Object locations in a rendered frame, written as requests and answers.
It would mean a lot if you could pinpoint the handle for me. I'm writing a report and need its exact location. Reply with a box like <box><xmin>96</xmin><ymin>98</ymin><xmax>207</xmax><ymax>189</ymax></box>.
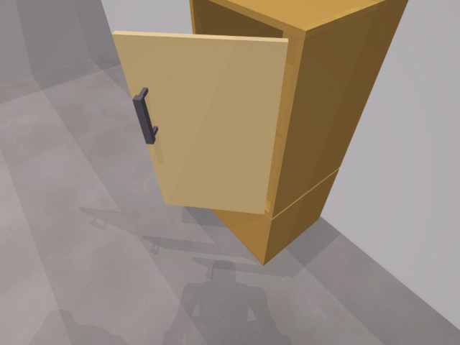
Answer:
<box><xmin>132</xmin><ymin>88</ymin><xmax>158</xmax><ymax>144</ymax></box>

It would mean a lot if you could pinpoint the cupboard door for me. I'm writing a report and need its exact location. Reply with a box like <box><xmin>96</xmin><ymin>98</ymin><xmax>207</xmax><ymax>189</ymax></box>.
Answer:
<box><xmin>112</xmin><ymin>31</ymin><xmax>288</xmax><ymax>214</ymax></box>

